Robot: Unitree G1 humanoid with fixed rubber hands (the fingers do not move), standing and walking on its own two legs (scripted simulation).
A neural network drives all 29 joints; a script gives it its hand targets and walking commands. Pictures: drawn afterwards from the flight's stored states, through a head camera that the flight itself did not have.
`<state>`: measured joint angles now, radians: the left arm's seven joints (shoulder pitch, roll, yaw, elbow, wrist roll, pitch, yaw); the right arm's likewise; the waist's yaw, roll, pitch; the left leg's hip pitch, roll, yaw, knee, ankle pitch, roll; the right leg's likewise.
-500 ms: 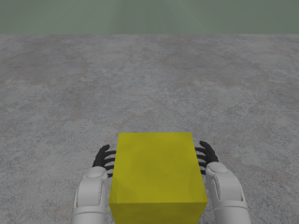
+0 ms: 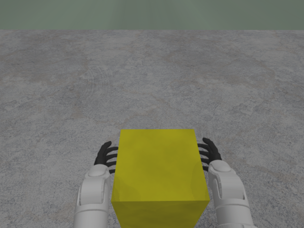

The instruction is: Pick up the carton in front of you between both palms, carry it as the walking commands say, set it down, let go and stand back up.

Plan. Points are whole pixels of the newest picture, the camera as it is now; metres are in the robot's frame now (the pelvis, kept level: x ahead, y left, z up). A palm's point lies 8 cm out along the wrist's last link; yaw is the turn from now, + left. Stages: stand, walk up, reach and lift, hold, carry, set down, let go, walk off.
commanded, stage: carry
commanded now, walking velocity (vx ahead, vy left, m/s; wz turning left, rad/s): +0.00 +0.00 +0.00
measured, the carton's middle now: (157, 182) +0.29 +0.00 -0.05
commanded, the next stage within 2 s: hold in 0.72 s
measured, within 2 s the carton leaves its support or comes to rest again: neither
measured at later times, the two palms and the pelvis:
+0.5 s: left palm (96, 170) +0.29 +0.16 +0.04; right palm (209, 165) +0.29 -0.14 +0.04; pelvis -0.01 +0.01 +0.00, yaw +0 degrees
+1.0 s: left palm (81, 181) +0.26 +0.19 +0.05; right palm (198, 163) +0.30 -0.10 +0.05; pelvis -0.01 +0.00 +0.01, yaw +6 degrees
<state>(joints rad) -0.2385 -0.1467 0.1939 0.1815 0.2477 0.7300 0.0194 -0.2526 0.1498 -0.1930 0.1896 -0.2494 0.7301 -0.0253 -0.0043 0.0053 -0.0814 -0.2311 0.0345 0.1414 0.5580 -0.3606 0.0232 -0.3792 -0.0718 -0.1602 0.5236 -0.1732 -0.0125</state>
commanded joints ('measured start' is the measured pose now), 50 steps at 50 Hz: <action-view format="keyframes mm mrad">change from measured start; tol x2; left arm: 1 -489 -888 -560 -66 -257 -38 -228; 36 -487 -895 -555 -47 -251 -36 -232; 37 -420 -942 -538 -8 -243 -47 -235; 40 -382 -902 -504 -24 -198 -80 -215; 41 -400 -872 -467 -1 -183 -83 -218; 42 -436 -900 -481 -7 -191 -90 -219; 43 -448 -901 -462 28 -178 -95 -219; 47 -501 -938 -518 28 -221 -97 -232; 50 -562 -920 -510 64 -226 -81 -256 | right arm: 1 -451 901 560 -48 256 -33 234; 36 -448 911 549 -31 249 -34 239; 37 -359 926 539 -42 255 -33 239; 40 -388 879 526 -87 241 -63 240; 41 -396 895 520 -49 227 -59 244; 43 -475 901 547 -54 244 -70 255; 45 -499 905 570 -73 263 -79 254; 47 -474 908 546 -35 244 -76 251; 50 -422 899 459 75 184 -61 243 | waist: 1 2 5 -258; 36 2 5 -252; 37 -11 104 -160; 38 3 108 -200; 40 16 101 -192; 41 27 15 -175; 44 41 51 -173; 47 4 53 -204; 50 -41 46 -125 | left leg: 1 5 119 -108 -106 266 12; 36 7 120 -110 -118 286 24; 37 1 -42 -300 -217 549 9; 38 20 -33 -292 -195 649 -1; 40 111 -51 -290 -201 680 -14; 41 135 -65 -271 -201 579 -14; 43 125 -71 -255 -218 476 -17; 45 157 -75 -259 -207 544 -27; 48 169 -74 -262 -226 478 -42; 50 124 -77 -255 -245 374 -45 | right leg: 1 195 -92 106 -36 226 -10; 36 188 -91 92 -42 190 6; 37 453 187 190 -43 293 -20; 38 492 168 228 -70 348 -35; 40 458 174 231 -98 337 -22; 41 417 174 230 -126 280 -15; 43 401 172 224 -118 257 2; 45 416 185 227 -114 279 4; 50 385 196 216 -141 141 -2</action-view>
